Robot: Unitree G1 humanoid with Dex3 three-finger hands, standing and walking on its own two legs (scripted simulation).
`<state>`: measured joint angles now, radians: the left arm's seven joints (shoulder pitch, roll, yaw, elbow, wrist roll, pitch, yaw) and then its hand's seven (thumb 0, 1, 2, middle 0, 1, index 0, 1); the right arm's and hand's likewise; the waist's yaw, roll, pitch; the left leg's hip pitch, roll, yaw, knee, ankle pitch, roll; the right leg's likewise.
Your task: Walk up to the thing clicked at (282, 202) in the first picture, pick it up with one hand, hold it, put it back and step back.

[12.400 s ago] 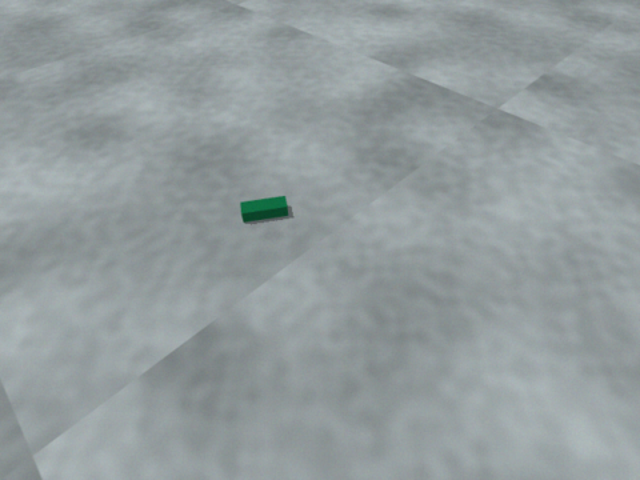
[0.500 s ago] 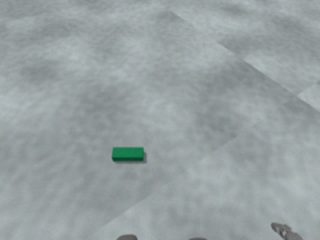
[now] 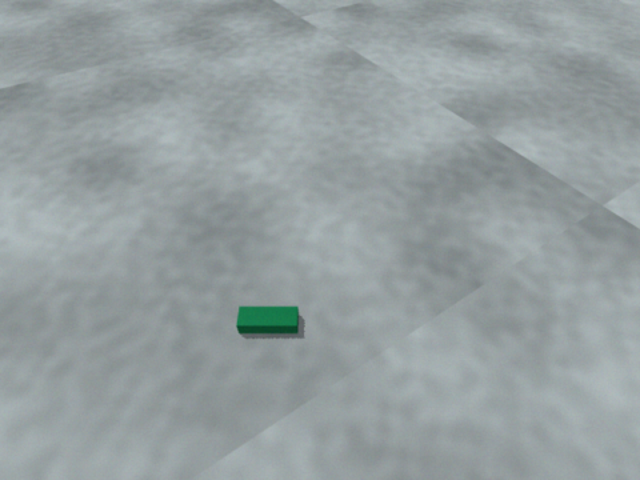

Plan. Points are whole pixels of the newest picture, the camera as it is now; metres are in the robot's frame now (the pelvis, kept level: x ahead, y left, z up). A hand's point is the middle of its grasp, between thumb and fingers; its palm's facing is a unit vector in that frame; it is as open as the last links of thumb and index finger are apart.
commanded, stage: walk up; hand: left
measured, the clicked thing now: (268, 319) +0.73 +0.19 -0.74
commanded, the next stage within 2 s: stand in 0.64 s
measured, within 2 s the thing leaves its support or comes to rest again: neither
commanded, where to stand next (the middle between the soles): +0.40 +0.01 m, yaw +0 degrees
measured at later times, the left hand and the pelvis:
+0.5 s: hand out of the picture +0.12 +0.26 -0.15, palm faces +0.05 -0.94 -0.33, open 7.4 cm; pelvis +0.03 +0.00 +0.00, yaw +2 degrees
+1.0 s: hand out of the picture +0.08 +0.25 -0.14, palm faces +0.00 -0.94 -0.33, open 7.4 cm; pelvis +0.01 +0.00 +0.01, yaw +2 degrees
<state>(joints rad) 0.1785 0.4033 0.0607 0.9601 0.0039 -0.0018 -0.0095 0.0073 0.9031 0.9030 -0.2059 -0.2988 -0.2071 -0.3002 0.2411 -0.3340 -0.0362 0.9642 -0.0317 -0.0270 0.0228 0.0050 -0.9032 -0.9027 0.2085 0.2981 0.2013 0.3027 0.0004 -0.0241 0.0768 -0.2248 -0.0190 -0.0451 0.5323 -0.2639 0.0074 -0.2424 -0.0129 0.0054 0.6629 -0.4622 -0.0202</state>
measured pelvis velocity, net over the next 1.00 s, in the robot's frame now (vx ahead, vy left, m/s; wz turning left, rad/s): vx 0.01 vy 0.00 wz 0.03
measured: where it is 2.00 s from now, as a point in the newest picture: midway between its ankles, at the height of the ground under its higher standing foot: outside the picture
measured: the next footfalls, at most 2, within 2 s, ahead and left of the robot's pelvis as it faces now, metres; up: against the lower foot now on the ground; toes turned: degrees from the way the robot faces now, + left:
none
